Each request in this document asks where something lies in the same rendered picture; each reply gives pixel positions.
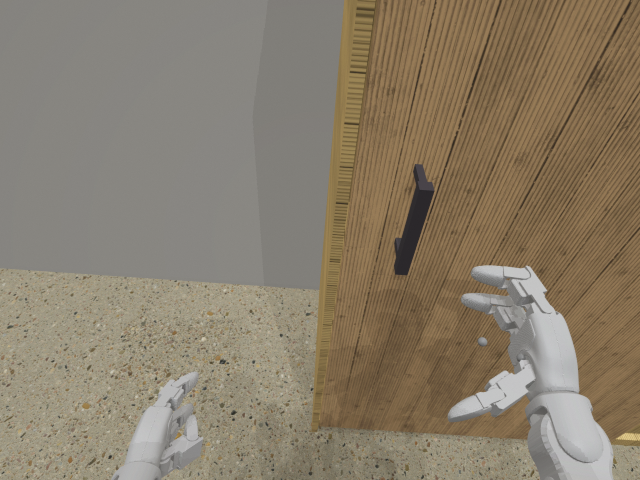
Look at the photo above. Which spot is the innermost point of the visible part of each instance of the right robot hand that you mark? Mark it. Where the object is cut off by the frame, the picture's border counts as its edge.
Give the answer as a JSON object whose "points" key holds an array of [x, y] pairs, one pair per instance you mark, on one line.
{"points": [[541, 334]]}

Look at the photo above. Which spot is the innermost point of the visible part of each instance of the handle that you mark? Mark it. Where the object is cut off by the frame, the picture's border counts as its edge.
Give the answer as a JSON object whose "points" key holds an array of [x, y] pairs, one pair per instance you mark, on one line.
{"points": [[405, 247]]}

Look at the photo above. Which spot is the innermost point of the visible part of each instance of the left robot hand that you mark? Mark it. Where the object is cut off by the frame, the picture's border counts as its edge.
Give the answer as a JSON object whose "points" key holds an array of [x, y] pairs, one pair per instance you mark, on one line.
{"points": [[158, 427]]}

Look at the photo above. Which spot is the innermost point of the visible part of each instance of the right robot forearm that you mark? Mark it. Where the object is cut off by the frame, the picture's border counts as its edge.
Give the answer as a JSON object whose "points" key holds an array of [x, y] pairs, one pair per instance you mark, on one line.
{"points": [[564, 441]]}

